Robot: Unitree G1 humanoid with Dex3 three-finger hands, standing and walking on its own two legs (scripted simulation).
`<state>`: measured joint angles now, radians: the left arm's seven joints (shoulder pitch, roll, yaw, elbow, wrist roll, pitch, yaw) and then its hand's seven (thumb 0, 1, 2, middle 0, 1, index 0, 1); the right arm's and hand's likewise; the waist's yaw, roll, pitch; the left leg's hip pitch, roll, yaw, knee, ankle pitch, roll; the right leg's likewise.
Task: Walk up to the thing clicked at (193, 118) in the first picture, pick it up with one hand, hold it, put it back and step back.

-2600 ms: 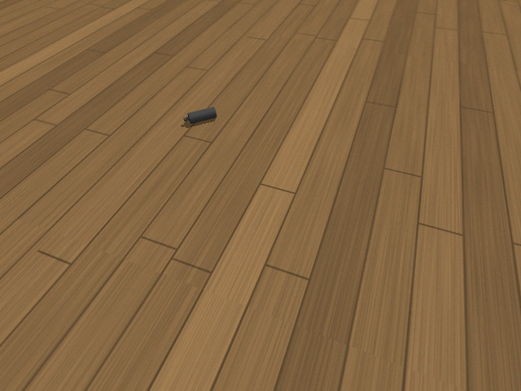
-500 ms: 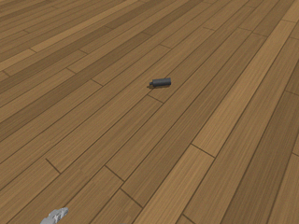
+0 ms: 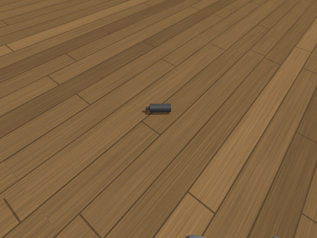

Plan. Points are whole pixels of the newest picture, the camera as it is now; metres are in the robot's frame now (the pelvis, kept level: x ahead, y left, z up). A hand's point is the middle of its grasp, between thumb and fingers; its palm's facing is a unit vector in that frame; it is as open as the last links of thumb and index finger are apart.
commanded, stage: walk up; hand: left
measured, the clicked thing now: (158, 107) +1.19 +0.02 -0.73
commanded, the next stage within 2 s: none
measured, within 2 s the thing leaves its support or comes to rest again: neither
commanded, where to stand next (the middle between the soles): +0.78 -0.31 m, yaw +5 degrees
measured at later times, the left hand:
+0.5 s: hand (122, 202) +0.24 +0.12 -0.11, palm faces +0.02 -0.92 -0.38, open 7.4 cm
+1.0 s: hand (145, 153) +0.42 +0.07 -0.15, palm faces -0.02 -0.95 -0.32, open 7.4 cm
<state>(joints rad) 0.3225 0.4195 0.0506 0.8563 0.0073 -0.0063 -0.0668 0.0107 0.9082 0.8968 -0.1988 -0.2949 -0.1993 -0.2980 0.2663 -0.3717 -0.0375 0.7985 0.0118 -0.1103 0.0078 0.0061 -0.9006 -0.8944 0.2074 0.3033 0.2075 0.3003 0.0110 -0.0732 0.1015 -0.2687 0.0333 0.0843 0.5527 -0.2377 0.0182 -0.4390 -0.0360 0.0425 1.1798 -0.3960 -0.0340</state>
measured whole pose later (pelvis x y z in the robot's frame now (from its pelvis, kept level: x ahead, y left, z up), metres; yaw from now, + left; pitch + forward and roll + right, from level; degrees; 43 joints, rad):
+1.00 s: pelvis +0.37 -0.21 +0.00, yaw +1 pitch -4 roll +1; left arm 0.31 0.45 0.08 0.83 0.02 0.00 -0.09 0.01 0.91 0.90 -0.20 -0.29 -0.20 -0.30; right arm 0.32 -0.40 -0.04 0.84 -0.01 -0.10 0.02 0.01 -0.90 -0.89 0.21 0.30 0.21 0.30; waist 0.00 -0.09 0.09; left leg -0.21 0.07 0.08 0.53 -0.26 0.00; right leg -0.51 -0.13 0.04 0.88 -0.31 0.00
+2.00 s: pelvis +0.65 -0.36 -0.01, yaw +6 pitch -4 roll +1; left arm 0.31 0.44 0.05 0.89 0.01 -0.06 -0.03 0.01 0.91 0.90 -0.20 -0.29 -0.20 -0.30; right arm 0.31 -0.43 -0.05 0.85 -0.01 -0.02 0.03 0.01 -0.90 -0.89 0.21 0.30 0.21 0.30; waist -0.02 -0.01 0.08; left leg -0.26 0.06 0.03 0.67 -0.34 0.00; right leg -0.39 -0.09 -0.01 0.63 -0.18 0.01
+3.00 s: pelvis +0.71 -0.32 +0.00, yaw +6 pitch -2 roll +0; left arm 0.12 0.38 -0.02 1.07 0.00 -0.03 0.00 0.01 0.91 0.90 -0.20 -0.30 -0.20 -0.30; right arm 0.08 -0.36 -0.01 1.06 0.00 -0.01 0.02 0.01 -0.90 -0.89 0.21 0.30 0.21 0.30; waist 0.01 0.01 0.07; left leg -0.22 0.03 0.04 0.54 -0.28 0.00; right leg -0.23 -0.04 -0.01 0.53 -0.26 0.03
